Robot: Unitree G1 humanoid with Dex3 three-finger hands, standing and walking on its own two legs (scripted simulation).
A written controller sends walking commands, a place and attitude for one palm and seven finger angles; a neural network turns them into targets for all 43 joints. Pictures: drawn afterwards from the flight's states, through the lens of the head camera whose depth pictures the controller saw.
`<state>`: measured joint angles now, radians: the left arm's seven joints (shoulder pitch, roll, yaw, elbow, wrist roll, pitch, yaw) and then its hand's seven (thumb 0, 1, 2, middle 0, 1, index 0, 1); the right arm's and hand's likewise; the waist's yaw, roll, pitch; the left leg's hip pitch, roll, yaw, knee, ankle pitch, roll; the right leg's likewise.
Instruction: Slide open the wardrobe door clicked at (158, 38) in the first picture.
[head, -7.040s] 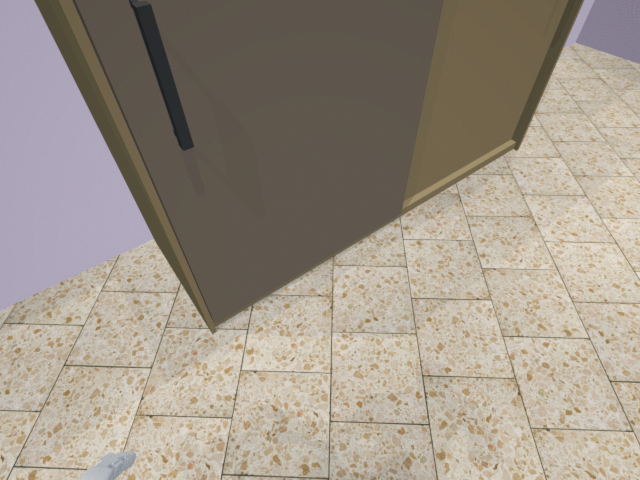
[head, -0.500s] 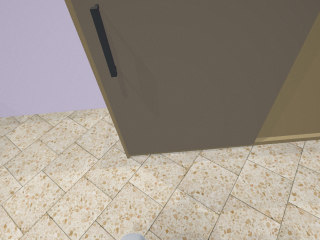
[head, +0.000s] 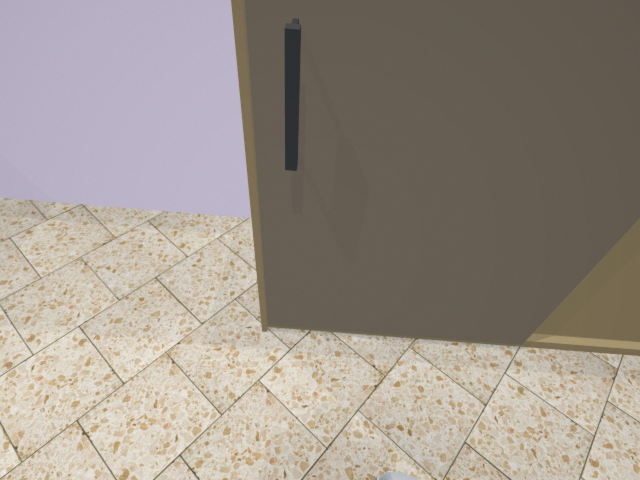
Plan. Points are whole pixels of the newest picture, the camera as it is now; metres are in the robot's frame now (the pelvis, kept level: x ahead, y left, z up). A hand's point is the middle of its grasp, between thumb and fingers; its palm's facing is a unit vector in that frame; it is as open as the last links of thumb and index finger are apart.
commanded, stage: take the last steps up to it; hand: left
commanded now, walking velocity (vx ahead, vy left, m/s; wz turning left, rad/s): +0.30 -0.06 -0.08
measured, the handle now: (293, 101) +0.71 +0.11 +0.13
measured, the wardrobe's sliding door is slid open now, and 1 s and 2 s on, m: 0.00 0.00 0.00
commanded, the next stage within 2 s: come to a stop and stand still in 0.36 s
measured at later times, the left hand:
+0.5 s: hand (254, 409) +0.26 +0.12 -0.17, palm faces +0.00 -0.97 -0.23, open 7.1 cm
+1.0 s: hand (235, 431) +0.23 +0.15 -0.18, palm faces -0.01 -0.97 -0.23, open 7.3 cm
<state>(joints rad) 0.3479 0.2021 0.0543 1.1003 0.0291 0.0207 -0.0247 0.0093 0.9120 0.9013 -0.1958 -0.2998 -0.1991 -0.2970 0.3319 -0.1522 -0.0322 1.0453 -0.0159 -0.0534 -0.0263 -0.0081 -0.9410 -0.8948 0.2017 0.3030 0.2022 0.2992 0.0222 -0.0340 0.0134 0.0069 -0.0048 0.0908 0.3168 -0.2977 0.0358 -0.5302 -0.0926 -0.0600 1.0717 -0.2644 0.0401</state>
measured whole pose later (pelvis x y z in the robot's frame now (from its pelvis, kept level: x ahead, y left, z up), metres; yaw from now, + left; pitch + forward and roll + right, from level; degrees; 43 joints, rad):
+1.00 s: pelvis +0.19 -0.05 -0.01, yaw -4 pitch +0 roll +0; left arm 0.22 0.19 0.06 1.01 0.02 0.06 0.02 0.00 0.91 0.90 -0.20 -0.30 -0.20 -0.30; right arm 0.10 -0.14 -0.05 0.98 -0.03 0.02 -0.04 0.00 -0.91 -0.89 0.20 0.30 0.20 0.30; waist 0.02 0.00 0.10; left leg -0.36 0.06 0.08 0.49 -0.13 0.01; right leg -0.36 -0.02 0.00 0.96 -0.51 0.04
